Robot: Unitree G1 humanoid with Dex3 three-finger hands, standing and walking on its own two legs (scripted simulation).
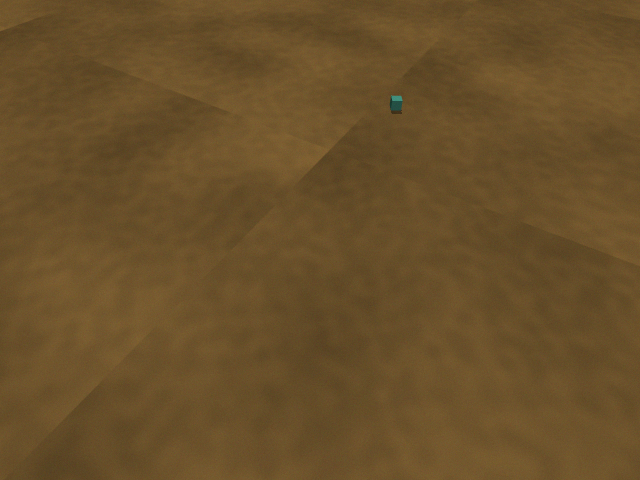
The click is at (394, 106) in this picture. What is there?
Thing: cube
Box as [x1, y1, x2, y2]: [390, 96, 402, 109]
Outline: 391,96 390,108 400,109 402,101 401,96
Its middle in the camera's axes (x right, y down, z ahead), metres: +0.45 -0.81 +2.31
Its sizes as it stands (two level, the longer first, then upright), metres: 0.060 0.060 0.060
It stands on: the floor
